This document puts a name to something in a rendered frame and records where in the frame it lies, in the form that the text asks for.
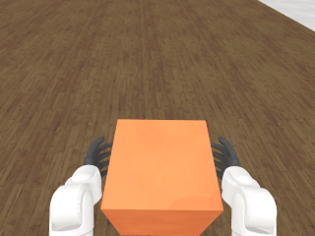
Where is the right robot hand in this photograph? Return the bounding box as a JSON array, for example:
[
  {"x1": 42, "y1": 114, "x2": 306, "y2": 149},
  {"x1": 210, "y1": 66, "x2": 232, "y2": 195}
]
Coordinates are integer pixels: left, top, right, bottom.
[{"x1": 210, "y1": 137, "x2": 239, "y2": 180}]

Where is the carton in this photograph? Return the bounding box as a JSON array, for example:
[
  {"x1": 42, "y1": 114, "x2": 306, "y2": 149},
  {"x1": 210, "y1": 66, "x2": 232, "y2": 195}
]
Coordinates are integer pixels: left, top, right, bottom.
[{"x1": 100, "y1": 119, "x2": 223, "y2": 236}]

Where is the left robot hand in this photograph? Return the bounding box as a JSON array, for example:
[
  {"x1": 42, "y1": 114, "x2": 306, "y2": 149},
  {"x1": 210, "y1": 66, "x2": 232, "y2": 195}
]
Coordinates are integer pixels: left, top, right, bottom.
[{"x1": 83, "y1": 136, "x2": 113, "y2": 178}]

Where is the right robot forearm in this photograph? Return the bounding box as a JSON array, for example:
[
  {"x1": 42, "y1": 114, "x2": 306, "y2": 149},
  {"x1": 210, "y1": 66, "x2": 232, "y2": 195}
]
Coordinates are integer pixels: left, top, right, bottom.
[{"x1": 221, "y1": 166, "x2": 278, "y2": 236}]

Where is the left robot forearm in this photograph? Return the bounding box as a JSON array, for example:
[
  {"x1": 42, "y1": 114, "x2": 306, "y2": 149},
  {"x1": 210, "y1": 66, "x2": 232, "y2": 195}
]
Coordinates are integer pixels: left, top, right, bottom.
[{"x1": 49, "y1": 165, "x2": 102, "y2": 236}]

